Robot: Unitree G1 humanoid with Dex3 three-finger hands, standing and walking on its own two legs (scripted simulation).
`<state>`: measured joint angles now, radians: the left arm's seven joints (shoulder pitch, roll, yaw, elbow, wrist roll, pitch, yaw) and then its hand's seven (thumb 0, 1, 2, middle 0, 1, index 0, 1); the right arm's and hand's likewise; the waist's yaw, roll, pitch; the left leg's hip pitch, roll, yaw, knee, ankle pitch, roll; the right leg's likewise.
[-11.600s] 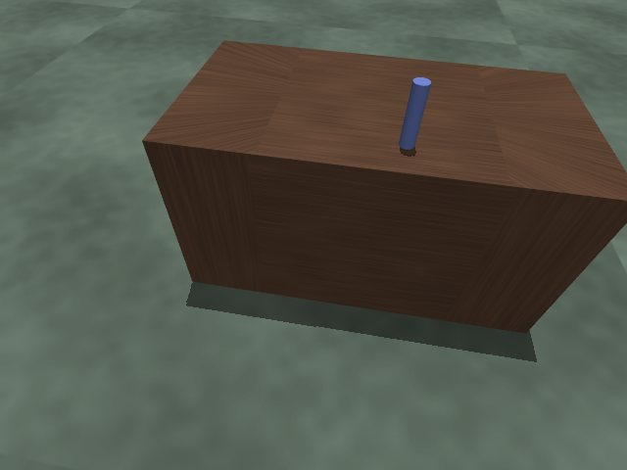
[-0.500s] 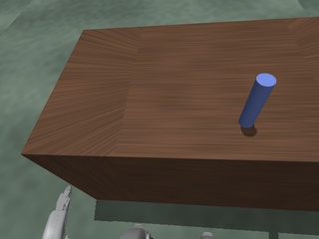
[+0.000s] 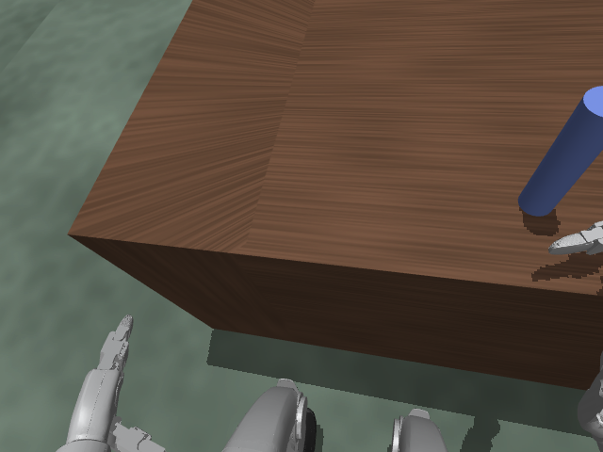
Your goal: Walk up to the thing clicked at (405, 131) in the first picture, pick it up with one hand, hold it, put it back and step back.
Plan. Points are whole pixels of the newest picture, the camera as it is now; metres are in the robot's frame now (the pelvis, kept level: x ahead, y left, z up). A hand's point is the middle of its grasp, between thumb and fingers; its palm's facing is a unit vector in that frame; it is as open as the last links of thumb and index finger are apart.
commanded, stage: close in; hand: right
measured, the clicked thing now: (565, 161) +0.49 -0.24 +0.06
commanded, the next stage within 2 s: close in 0.48 s
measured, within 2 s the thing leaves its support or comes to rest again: leaves its support in 1.62 s
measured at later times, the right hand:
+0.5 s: hand (555, 195) +0.46 -0.23 +0.03, palm faces +0.20 +0.98 +0.03, open 17.4 cm
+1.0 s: hand (550, 168) +0.49 -0.23 +0.04, palm faces +0.21 +0.98 +0.01, open 15.2 cm
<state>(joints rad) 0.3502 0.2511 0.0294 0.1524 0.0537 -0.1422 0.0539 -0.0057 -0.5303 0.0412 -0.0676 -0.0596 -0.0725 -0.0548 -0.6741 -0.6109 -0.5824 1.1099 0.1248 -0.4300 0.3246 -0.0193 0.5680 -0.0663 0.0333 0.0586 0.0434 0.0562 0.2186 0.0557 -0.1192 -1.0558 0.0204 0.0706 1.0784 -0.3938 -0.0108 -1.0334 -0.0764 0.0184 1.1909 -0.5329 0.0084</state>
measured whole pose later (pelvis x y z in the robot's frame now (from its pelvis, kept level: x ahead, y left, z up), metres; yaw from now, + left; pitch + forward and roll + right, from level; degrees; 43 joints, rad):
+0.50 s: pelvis +0.01 +0.01 +0.00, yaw -1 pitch +20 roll +3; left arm 0.40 0.25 0.07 0.07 0.04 -0.08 0.01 -0.01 -0.53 0.05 -0.06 -0.06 -0.06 -0.05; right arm -0.62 -0.44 -0.48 0.99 0.10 -0.43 0.17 -0.02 0.51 -0.06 0.04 0.06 0.04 0.05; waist 0.17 0.04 -0.13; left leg -1.02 0.03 0.07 1.09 -0.42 0.00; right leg -0.99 -0.07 0.02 1.18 -0.54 0.02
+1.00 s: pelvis +0.00 +0.00 +0.00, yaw -1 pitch +21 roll +3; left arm 0.41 0.24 0.04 0.01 0.06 -0.06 0.00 -0.01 -0.55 0.06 -0.05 -0.05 -0.05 -0.05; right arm -0.75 -0.50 -0.49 1.10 0.05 -0.44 0.12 -0.02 0.52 -0.06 0.52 0.27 0.52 0.27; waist 0.21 0.03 -0.13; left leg -1.05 0.03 0.07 1.09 -0.41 -0.01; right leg -1.02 -0.07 0.02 1.19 -0.53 0.01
